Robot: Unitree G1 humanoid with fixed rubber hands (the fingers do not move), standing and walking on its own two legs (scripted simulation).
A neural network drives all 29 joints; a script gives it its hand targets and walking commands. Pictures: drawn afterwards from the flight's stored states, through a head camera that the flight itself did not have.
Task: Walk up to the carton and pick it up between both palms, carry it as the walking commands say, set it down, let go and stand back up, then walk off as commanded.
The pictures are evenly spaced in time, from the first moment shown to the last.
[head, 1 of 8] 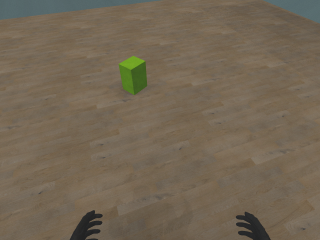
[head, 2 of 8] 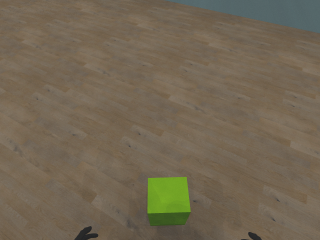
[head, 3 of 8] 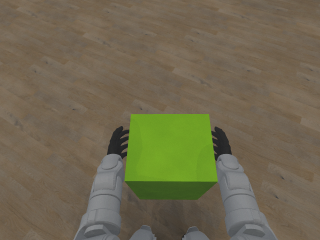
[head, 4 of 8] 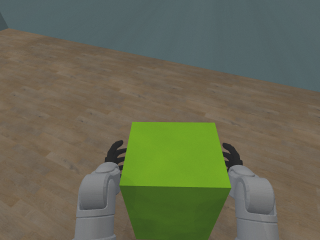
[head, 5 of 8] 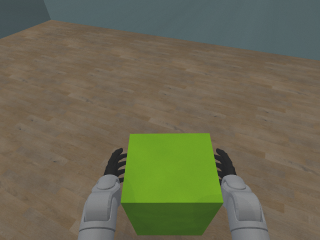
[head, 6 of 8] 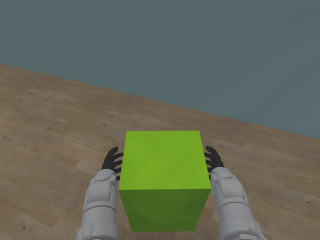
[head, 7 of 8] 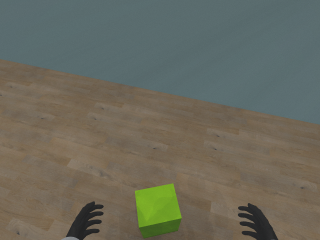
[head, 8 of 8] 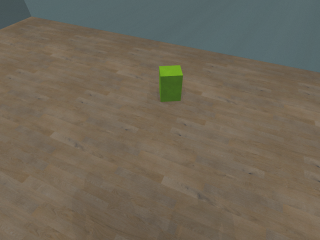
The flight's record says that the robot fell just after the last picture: no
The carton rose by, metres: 0.66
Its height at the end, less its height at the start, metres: +0.00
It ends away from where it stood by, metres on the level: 2.39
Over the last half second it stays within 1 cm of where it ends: yes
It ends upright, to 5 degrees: yes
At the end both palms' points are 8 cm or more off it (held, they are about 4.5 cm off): yes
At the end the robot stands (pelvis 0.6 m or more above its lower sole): yes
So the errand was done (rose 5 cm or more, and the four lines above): yes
